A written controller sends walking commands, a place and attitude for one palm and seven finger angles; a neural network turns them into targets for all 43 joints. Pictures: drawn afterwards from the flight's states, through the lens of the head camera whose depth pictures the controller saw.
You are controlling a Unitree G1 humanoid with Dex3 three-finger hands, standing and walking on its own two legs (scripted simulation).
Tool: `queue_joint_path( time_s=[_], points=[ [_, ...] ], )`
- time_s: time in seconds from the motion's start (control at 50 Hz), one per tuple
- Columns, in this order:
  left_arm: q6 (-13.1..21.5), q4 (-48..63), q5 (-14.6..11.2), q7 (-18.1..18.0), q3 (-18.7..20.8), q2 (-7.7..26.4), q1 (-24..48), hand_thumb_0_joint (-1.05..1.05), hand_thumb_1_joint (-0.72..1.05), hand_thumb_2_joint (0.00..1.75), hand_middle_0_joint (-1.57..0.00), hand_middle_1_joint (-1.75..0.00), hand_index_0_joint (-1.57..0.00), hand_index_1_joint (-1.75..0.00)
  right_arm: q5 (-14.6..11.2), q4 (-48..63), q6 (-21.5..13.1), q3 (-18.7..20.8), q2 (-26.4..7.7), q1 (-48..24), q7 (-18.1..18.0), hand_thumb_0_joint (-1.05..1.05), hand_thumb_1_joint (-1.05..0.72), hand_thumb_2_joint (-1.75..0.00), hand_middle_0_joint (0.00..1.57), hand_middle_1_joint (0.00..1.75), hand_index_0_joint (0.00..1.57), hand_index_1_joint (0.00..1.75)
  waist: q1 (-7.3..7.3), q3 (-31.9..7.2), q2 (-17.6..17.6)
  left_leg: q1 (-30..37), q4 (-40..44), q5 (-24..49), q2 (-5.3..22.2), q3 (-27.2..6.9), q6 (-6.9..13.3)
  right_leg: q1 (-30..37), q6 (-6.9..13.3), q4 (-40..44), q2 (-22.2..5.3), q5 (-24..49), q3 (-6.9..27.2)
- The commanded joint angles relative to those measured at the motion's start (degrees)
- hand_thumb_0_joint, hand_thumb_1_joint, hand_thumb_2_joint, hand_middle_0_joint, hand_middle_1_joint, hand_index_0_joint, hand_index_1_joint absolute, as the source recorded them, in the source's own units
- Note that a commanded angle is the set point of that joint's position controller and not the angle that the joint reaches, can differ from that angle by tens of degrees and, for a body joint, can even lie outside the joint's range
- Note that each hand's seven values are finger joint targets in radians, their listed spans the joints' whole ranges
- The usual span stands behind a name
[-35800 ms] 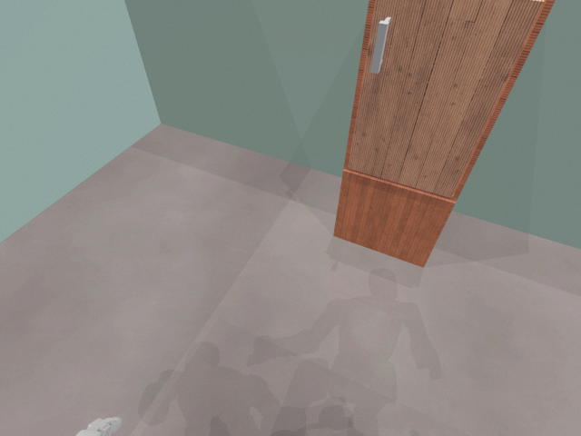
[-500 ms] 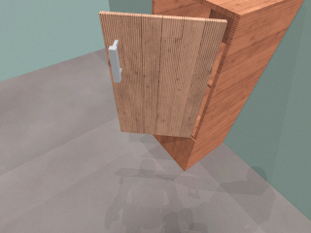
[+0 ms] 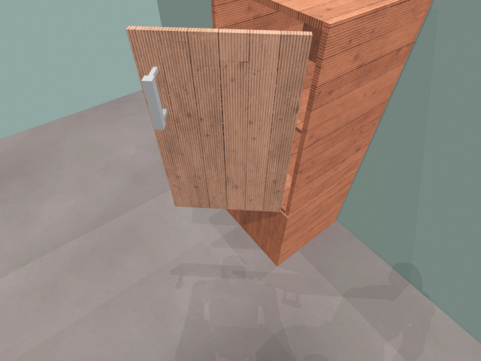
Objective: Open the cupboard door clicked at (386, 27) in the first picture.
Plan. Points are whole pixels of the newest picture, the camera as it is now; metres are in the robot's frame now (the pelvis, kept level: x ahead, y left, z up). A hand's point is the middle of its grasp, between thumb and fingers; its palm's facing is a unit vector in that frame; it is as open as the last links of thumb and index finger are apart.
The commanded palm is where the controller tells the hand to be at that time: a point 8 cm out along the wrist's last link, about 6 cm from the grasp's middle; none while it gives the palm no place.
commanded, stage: come to a stop and stand still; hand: left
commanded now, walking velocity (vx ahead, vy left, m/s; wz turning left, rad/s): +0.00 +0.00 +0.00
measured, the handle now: (157, 98) +0.62 +0.22 +0.10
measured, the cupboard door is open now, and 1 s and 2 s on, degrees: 49 49 49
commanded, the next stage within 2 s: look again from close up in 0.12 s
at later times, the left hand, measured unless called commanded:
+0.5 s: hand out of the picture +0.01 +0.18 -0.18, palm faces +0.01 -0.98 -0.20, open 7.3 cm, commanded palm none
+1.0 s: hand out of the picture -0.01 +0.20 -0.18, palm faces -0.02 -0.98 -0.17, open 7.4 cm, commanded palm none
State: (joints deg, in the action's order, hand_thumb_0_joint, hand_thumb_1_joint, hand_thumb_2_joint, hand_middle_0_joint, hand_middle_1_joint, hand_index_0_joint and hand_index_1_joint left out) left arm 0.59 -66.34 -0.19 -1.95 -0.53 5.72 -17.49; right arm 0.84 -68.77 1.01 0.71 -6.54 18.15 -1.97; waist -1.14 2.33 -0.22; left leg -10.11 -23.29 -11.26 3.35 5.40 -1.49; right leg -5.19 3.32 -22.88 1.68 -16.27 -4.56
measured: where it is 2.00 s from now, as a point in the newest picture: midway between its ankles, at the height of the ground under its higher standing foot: outside the picture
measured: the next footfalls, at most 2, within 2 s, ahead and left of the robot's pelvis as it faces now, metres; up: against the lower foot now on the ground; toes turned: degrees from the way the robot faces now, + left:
right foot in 1.66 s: +0.20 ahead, -0.09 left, +0.00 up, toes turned -6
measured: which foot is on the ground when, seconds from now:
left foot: down 0.00-1.00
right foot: down 0.00-1.00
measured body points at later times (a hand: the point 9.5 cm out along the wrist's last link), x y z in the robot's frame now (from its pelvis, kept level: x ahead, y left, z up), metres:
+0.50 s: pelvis +0.01 +0.02 -0.01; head +0.00 +0.01 +0.44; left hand +0.01 +0.23 -0.17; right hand +0.01 -0.21 -0.17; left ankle +0.00 +0.13 -0.74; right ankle -0.04 -0.08 -0.74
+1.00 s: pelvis +0.00 +0.04 -0.01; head +0.01 +0.04 +0.44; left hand +0.00 +0.26 -0.17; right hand -0.01 -0.18 -0.17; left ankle +0.00 +0.13 -0.74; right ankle -0.04 -0.07 -0.74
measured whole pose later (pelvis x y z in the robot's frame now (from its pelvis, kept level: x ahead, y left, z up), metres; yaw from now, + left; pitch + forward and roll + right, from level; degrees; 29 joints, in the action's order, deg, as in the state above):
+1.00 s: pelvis +0.00 +0.04 -0.01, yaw -2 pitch +0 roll +1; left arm -0.1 -62.5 1.4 -1.2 -0.4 8.4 -19.0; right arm 1.1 -63.7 -0.5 -0.3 -8.2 17.7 -1.0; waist 0.1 0.6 0.8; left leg -12.9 -29.7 -16.6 -0.8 5.7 2.6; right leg -10.7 1.3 -31.4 -1.0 -20.7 -1.3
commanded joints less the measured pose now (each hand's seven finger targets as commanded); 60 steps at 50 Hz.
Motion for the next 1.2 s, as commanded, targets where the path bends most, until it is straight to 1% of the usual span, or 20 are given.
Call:
queue_joint_path(
  time_s=[0.0,0.18,0.2,0.22,0.24,0.26,0.3,0.36,0.4,0.42,0.5,0.78,0.82,0.92,1.02,1.06,1.08,1.1,1.12,1.18],
  points=[
    [0.95,1.02,0.17,-0.65,1.11,5.17,-4.17,0.0,0.9,0.9,-0.2,-0.3,-0.2,-0.3,0.1,1.27,-0.76,0.49,-3.82,3.36,-0.35,0.0,-0.9,-0.9,0.2,0.3,0.2,0.3,0.45,3.9,2.13,2.04,2.34,3.31,2.99,-3.84,1.44,-7.1,-0.28,8.05,-8.85,6.38,8.23],
    [0.94,0.55,0.3,-0.9,1.23,4.31,-5.24,0.0,0.9,0.9,-0.2,-0.3,-0.2,-0.3,-0.04,1.21,-0.77,0.5,-2.86,4.2,-0.67,0.0,-0.9,-0.9,0.2,0.3,0.2,0.3,0.65,4.6,1.73,1.73,2.29,4.0,3.43,-3.66,1.35,-6.54,-0.36,7.38,-8.38,9.23,7.29],
    [3.07,0.24,1.79,-2.78,1.22,7.06,-9.65,0.0,0.9,0.9,-0.2,-0.3,-0.2,-0.3,-0.57,6.44,-2.67,0.14,-5.2,-4.82,0.23,0.0,-0.9,-0.9,0.2,0.3,0.2,0.3,3.88,3.82,2.89,-5.28,-13.98,3.7,2.41,-0.81,-0.03,-6.2,-5.18,4.85,-12.7,48.18,13.38],
    [3.48,2.99,1.57,-2.5,1.82,9.14,-8.12,0.0,0.9,0.9,-0.2,-0.3,-0.2,-0.3,-0.31,8.79,-1.88,0.21,-2.53,-0.89,0.5,0.0,-0.9,-0.9,0.2,0.3,0.2,0.3,0.11,0.69,2.37,-8.63,-15.92,-8.88,0.29,-4.22,1.59,-1.89,-3.51,2.31,-15.29,50.68,13.21],
    [3.33,4.02,1.49,-2.0,1.66,8.42,-6.11,0.0,0.9,0.9,-0.2,-0.3,-0.2,-0.3,-0.15,8.26,-1.7,0.64,-2.44,0.49,0.47,0.0,-0.9,-0.9,0.2,0.3,0.2,0.3,-0.42,-0.68,-1.95,-7.93,-15.75,-9.64,0.79,-3.74,2.12,-2.03,-0.04,1.86,-14.84,44.5,11.72],
    [3.37,4.15,1.61,-1.85,1.56,8.2,-5.72,0.0,0.9,0.9,-0.2,-0.3,-0.2,-0.3,-0.35,7.99,-1.82,0.44,-1.66,1.43,0.68,0.0,-0.9,-0.9,0.2,0.3,0.2,0.3,-0.91,-2.28,0.82,-7.4,-13.79,-8.99,0.77,-2.76,1.57,-2.46,2.32,2.32,-13.31,36.57,10.86],
    [3.41,5.05,1.35,-1.68,1.66,7.31,-4.91,0.0,0.9,0.9,-0.2,-0.3,-0.2,-0.3,-0.2,8.52,-2.15,0.11,-1.92,3.43,0.76,0.0,-0.9,-0.9,0.2,0.3,0.2,0.3,-1.19,-5.29,3.81,-3.12,-7.79,-2.51,-0.14,-3.5,2.01,-1.19,2.17,-1.26,-10.48,33.22,8.39],
    [2.56,5.52,0.9,-1.59,1.15,4.76,-4.94,0.0,0.9,0.9,-0.2,-0.3,-0.2,-0.3,0.01,8.12,-2.8,0.13,-5.24,4.46,0.14,0.0,-0.9,-0.9,0.2,0.3,0.2,0.3,-0.49,-1.89,4.02,-1.58,-4.75,6.7,3.22,-6.28,3.45,-6.58,0.35,-1.86,-6.83,18.52,7.78],
    [2.03,5.32,0.94,-1.33,1.23,5.89,-4.89,0.0,0.9,0.9,-0.2,-0.3,-0.2,-0.3,0.12,7.96,-3.0,-0.22,-4.95,3.2,0.0,0.0,-0.9,-0.9,0.2,0.3,0.2,0.3,0.47,0.48,-4.49,-2.29,-3.62,10.58,3.04,-6.7,3.6,-6.91,0.19,-2.75,-6.43,14.9,7.35],
    [1.74,5.31,0.96,-1.2,1.3,6.2,-5.19,0.0,0.9,0.9,-0.2,-0.3,-0.2,-0.3,0.06,8.1,-2.86,-0.34,-5.12,2.29,-0.07,0.0,-0.9,-0.9,0.2,0.3,0.2,0.3,0.88,2.0,-3.36,-3.17,-2.87,8.91,3.1,-6.86,3.77,-7.55,0.06,-2.23,-6.22,12.33,7.34],
    [1.26,5.34,1.06,-0.88,0.99,6.71,-4.85,0.0,0.9,0.9,-0.2,-0.3,-0.2,-0.3,0.02,8.41,-2.77,-0.52,-6.17,1.83,0.03,0.0,-0.9,-0.9,0.2,0.3,0.2,0.3,1.16,3.97,1.55,-4.41,-0.61,4.16,2.78,-7.34,4.1,-8.13,-0.47,-0.95,-6.04,7.5,7.64],
    [0.65,5.93,1.09,-0.45,1.06,8.75,-3.42,0.0,0.9,0.9,-0.2,-0.3,-0.2,-0.3,-0.09,7.39,-3.18,-0.58,-7.83,0.7,0.01,0.0,-0.9,-0.9,0.2,0.3,0.2,0.3,1.66,1.8,0.49,-2.4,1.24,5.96,3.0,-7.68,4.68,-6.56,-1.05,-0.91,-6.69,6.95,7.05],
    [0.55,5.76,1.03,-0.43,1.01,8.85,-3.27,0.0,0.9,0.9,-0.2,-0.3,-0.2,-0.3,-0.08,7.22,-3.18,-0.52,-8.12,0.87,0.01,0.0,-0.9,-0.9,0.2,0.3,0.2,0.3,1.52,1.68,-0.03,-2.34,1.63,5.14,3.02,-7.9,4.64,-6.95,-1.03,-1.0,-6.62,5.9,7.37],
    [-0.05,5.81,1.85,0.47,1.33,7.84,-4.55,0.0,0.9,0.9,-0.2,-0.3,-0.2,-0.3,0.44,7.17,-2.08,0.35,-9.34,1.68,0.64,0.0,-0.9,-0.9,0.2,0.3,0.2,0.3,1.41,5.14,-3.19,-6.91,6.92,-22.42,4.75,-11.43,6.38,-10.7,-0.22,-4.64,-4.22,-11.93,4.65],
    [0.73,5.47,2.05,1.03,1.78,7.06,-7.42,0.0,0.9,0.9,-0.2,-0.3,-0.2,-0.3,0.35,8.49,-2.41,0.87,-8.96,1.03,0.93,0.0,-0.9,-0.9,0.2,0.3,0.2,0.3,2.51,6.88,-0.76,-11.1,4.32,-23.53,4.44,-11.77,7.4,-9.91,0.91,-4.7,-4.76,-12.31,6.53],
    [1.3,4.58,1.86,0.87,2.13,8.03,-9.71,0.0,0.9,0.9,-0.2,-0.3,-0.2,-0.3,0.17,9.21,-2.93,0.59,-7.33,-0.1,1.06,0.0,-0.9,-0.9,0.2,0.3,0.2,0.3,3.22,6.62,4.57,-13.96,-4.12,-16.87,0.72,-6.74,6.01,-6.83,2.72,-0.03,-8.2,-12.33,12.73],
    [1.52,3.98,1.76,0.67,2.57,9.34,-11.34,0.0,0.9,0.9,-0.2,-0.3,-0.2,-0.3,0.16,9.8,-3.13,0.29,-5.75,-0.85,1.17,0.0,-0.9,-0.9,0.2,0.3,0.2,0.3,3.67,6.29,10.23,-17.56,-10.74,-12.87,-2.07,-2.34,4.96,-2.78,4.33,3.1,-11.45,-9.68,17.09],
    [1.87,3.23,1.57,0.38,3.16,10.73,-13.9,0.0,0.9,0.9,-0.2,-0.3,-0.2,-0.3,0.31,10.68,-3.4,0.22,-5.05,-2.34,1.34,0.0,-0.9,-0.9,0.2,0.3,0.2,0.3,4.24,5.26,14.01,-21.14,-17.78,-12.63,-3.31,0.92,3.97,0.59,6.52,5.86,-16.3,-3.67,22.98],
    [2.33,2.78,1.61,0.14,3.39,11.06,-15.66,0.0,0.9,0.9,-0.2,-0.3,-0.2,-0.3,0.5,11.69,-3.64,0.35,-5.09,-4.75,1.52,0.0,-0.9,-0.9,0.2,0.3,0.2,0.3,5.1,5.77,14.07,-24.95,-23.21,-16.42,-2.72,0.62,3.7,2.88,8.83,6.93,-19.29,5.31,25.55],
    [2.88,2.81,2.5,-0.48,3.81,10.68,-15.63,0.0,0.9,0.9,-0.2,-0.3,-0.2,-0.3,-0.04,12.84,-4.4,0.61,-4.41,-7.53,1.9,0.0,-0.9,-0.9,0.2,0.3,0.2,0.3,4.85,4.7,7.92,-27.21,-24.33,-20.02,-0.69,-1.27,4.06,7.22,10.85,2.94,-20.47,24.13,21.32]
  ],
)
